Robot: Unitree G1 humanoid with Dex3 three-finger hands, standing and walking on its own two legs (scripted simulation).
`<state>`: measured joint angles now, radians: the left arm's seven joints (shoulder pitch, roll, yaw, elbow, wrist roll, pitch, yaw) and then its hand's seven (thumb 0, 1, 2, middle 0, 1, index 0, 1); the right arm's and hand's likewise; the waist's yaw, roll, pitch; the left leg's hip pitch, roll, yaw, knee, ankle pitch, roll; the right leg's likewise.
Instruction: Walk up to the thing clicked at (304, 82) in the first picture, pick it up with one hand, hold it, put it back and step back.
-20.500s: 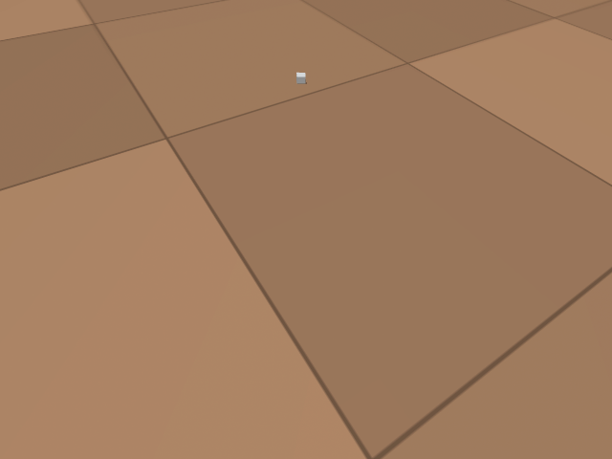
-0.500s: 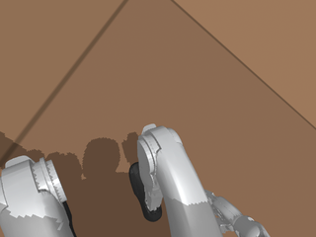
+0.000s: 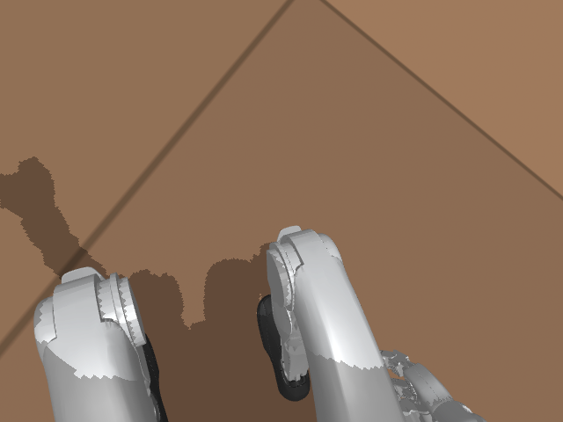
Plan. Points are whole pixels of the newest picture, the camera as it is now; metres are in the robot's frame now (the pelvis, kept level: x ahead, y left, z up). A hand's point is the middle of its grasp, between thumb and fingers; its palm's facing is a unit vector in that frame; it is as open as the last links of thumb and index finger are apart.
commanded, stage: lift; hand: left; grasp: from above
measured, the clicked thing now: out of the picture +0.48 +0.35 -0.18
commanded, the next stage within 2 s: hold in 1.70 s
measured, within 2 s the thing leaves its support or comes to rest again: neither
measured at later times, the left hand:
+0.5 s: hand out of the picture +0.41 +0.36 -0.04, palm faces -0.40 -0.16 -0.90, open 8.3 cm
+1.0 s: hand out of the picture +0.34 +0.33 +0.17, palm faces -0.37 -0.19 -0.91, open 8.3 cm
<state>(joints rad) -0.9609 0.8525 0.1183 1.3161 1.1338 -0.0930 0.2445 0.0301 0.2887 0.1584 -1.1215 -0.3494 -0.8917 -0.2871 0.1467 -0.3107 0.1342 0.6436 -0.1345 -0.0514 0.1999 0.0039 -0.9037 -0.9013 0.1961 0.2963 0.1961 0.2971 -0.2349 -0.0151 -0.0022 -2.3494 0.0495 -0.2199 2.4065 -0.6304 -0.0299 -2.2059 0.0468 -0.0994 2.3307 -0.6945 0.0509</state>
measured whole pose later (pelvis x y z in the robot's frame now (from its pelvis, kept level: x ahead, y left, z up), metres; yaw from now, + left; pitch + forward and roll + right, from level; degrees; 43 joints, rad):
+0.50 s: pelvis -0.01 +0.00 +0.06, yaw +4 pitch +34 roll -8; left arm -0.75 0.71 0.08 1.00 1.04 -0.06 0.08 0.03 0.33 0.12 -1.08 -0.38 -0.86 -0.27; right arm 0.19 -0.28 0.02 0.65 -0.06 0.03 0.12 0.01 -0.90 -0.90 0.20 0.30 0.20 0.30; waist -0.14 0.03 -0.13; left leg -2.18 0.06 -0.14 2.19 -0.61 -0.01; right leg -2.06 0.02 -0.06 2.14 -0.68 0.05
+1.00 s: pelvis +0.00 +0.00 +0.23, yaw +8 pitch +25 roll -5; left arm -0.41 0.56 -0.05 0.63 0.93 0.07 0.02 0.03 0.36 0.10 -1.07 -0.38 -0.86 -0.24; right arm 0.15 -0.25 0.00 0.65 0.02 0.05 0.00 0.01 -0.89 -0.90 0.20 0.30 0.20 0.30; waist -0.07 0.06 -0.17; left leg -1.55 0.06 -0.08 1.64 -0.54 -0.01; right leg -1.45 0.00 -0.04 1.61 -0.60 0.03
